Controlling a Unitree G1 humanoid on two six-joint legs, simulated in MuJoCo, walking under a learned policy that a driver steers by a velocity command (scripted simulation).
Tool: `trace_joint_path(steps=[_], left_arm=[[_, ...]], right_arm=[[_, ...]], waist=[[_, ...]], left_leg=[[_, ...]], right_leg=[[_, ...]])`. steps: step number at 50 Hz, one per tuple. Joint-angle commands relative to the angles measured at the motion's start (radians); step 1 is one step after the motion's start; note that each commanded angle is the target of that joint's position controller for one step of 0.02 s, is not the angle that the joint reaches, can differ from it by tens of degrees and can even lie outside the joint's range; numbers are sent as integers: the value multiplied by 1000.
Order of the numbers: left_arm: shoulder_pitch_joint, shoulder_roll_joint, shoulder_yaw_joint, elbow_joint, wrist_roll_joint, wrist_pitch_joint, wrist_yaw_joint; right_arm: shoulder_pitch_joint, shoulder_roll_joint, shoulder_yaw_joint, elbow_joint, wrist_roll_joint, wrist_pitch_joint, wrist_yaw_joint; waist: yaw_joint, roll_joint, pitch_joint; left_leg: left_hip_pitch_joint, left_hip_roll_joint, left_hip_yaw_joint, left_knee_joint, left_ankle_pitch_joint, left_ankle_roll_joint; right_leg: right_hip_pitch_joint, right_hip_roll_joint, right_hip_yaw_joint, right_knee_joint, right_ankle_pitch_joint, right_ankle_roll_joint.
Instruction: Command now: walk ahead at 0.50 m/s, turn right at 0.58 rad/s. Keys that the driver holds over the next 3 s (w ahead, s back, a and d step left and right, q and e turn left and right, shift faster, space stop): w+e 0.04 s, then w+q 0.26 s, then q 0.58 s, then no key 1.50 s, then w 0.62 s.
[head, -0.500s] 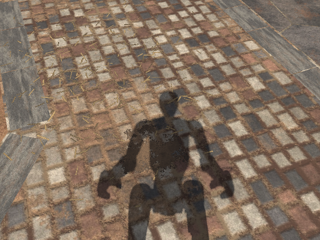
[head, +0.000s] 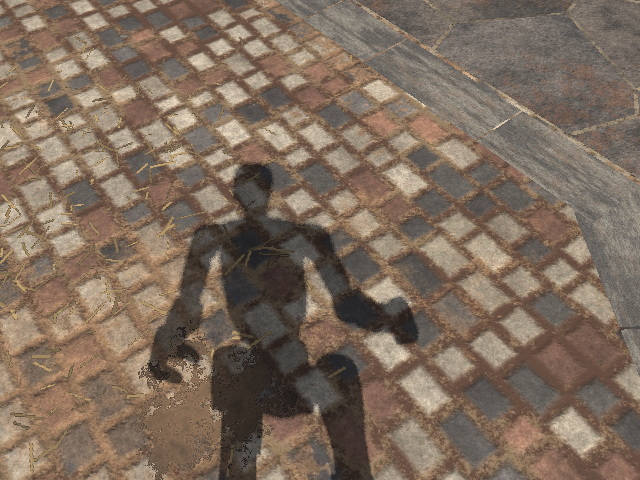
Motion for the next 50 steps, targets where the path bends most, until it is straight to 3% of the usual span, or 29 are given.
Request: trace_joint_path(steps=[1,4,6,11,13,14,15,16,17,18,19,20,21,22,25,28,31,37,39,41,42,43,44,45,46,47,50], left_arm=[[-33,168,45,-76,-4,-23,23],[-5,154,38,-52,-7,-19,34],[35,156,35,-26,-6,-23,32],[95,171,38,32,-2,-18,28],[82,181,42,42,-3,-9,32],[61,188,43,40,-1,-6,35],[41,182,39,35,2,0,38],[31,160,26,14,16,3,47],[129,95,5,-19,25,-12,44],[128,102,-2,-11,28,-29,39],[60,156,9,-25,2,-41,28],[-13,158,8,-42,-3,-47,25],[-66,160,12,-56,13,-46,30],[-74,160,17,-67,26,-38,36],[-19,110,7,-56,25,-9,51],[-57,99,5,-62,27,9,65],[-134,91,4,-75,20,16,63],[-264,100,8,-105,11,-5,42],[-244,114,16,-98,9,-18,36],[-182,123,25,-75,7,-31,34],[-155,165,35,-75,19,-32,40],[-186,227,43,-93,38,-19,49],[-100,179,39,-67,46,-5,46],[-114,142,28,-73,26,-2,42],[-141,114,20,-77,23,3,41],[-166,107,16,-78,19,9,40],[-197,114,11,-62,23,25,40]], right_arm=[[-2,-71,-18,-58,-11,8,-5],[-83,-36,1,-64,-3,4,8],[-136,-33,7,-71,9,-3,21],[-207,-71,1,-107,21,-12,42],[-165,-82,-3,-104,24,-12,51],[-104,-99,-12,-89,24,-12,51],[16,-125,-30,-53,21,-11,48],[153,-172,-46,-28,10,-9,44],[226,-271,-69,-31,-6,-5,42],[244,-200,-53,-17,18,1,47],[185,-154,-37,-35,26,8,43],[128,-134,-32,-54,22,17,37],[91,-123,-27,-64,21,26,34],[80,-119,-25,-68,15,28,28],[67,-143,-34,-66,7,39,16],[84,-173,-46,-54,22,60,-5],[98,-170,-48,-47,34,90,-27],[120,-166,-52,-55,27,129,-48],[100,-162,-51,-71,29,134,-49],[50,-150,-46,-95,34,136,-48],[74,-111,-34,-107,23,133,-45],[178,-65,-23,-106,13,127,-42],[204,-130,-36,-104,18,127,-40],[220,-191,-56,-82,14,130,-38],[188,-198,-64,-65,21,142,-41],[169,-181,-64,-59,25,156,-47],[134,-104,-41,-76,29,168,-46]], waist=[[-33,-51,-80],[9,-93,-67],[45,-104,-51],[69,-104,-3],[41,-116,-14],[6,-122,-54],[-59,-102,-136],[-121,-50,-246],[-81,176,-373],[-92,228,-413],[-96,133,-304],[-90,42,-222],[-73,-26,-145],[-48,-23,-132],[-4,44,-153],[-11,48,-186],[-35,64,-195],[-74,102,-148],[-58,120,-143],[-8,125,-141],[-19,55,-195],[-91,-194,-219],[-57,-281,-264],[-56,-186,-231],[-51,-125,-194],[-53,-103,-167],[-56,-161,-135]], left_leg=[[-47,1,2,-152,135,-39],[18,-28,20,-397,358,-47],[57,-35,34,-467,459,-37],[-73,-32,31,-544,320,47],[-37,-50,48,-558,229,84],[56,-82,76,-566,201,106],[226,-122,107,-589,231,135],[469,-46,-6,-568,344,184],[826,186,-438,-591,410,354],[916,255,-676,-713,441,409],[832,234,-558,-709,437,364],[709,194,-432,-704,532,332],[583,158,-342,-714,657,314],[504,129,-296,-725,739,299],[409,76,-228,-743,858,299],[393,53,-214,-726,841,278],[392,23,-234,-706,694,223],[470,33,-383,-646,525,211],[482,26,-434,-611,526,202],[437,-29,-435,-555,467,159],[349,-75,-391,-457,290,118],[151,-217,-233,-267,-206,52],[43,-237,-146,-53,-456,-1],[24,-189,-144,85,-400,-40],[14,-172,-129,144,-331,-62],[10,-166,-121,161,-282,-73],[81,-161,-53,82,-194,-89]], right_leg=[[46,-244,256,-190,243,-184],[28,-198,173,-191,153,-129],[36,-220,169,-202,96,-117],[268,-328,199,-143,185,-106],[325,-340,172,-94,345,-82],[331,-324,139,-27,527,-65],[313,-280,85,118,695,-43],[191,-230,38,346,632,0],[-182,-68,-27,742,162,102],[-358,-2,58,893,-409,129],[-428,-65,105,945,-381,126],[-427,-103,83,917,-325,127],[-420,-128,58,856,-295,134],[-370,-151,58,794,-262,138],[-300,-137,39,672,-218,175],[-295,-110,37,543,-118,202],[-281,-89,55,429,-7,209],[-287,-56,100,240,-46,194],[-225,-49,104,151,-64,175],[-55,-68,84,-49,117,140],[122,-201,167,-52,295,86],[293,-407,386,-7,699,-53],[318,-544,553,-8,766,-188],[278,-517,494,-1,702,-188],[235,-439,374,10,627,-142],[194,-386,306,0,538,-112],[96,-306,184,-48,468,-109]])
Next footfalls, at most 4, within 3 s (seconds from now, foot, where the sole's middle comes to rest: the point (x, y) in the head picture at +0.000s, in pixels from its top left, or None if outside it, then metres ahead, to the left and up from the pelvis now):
0.32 left None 0.36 0.14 -0.78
0.84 right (366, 442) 0.53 -0.02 -0.78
1.22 left None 0.38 0.20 -0.78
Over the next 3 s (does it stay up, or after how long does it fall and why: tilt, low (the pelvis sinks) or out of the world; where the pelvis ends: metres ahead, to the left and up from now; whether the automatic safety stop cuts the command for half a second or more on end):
stays up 0.60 0.13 -0.01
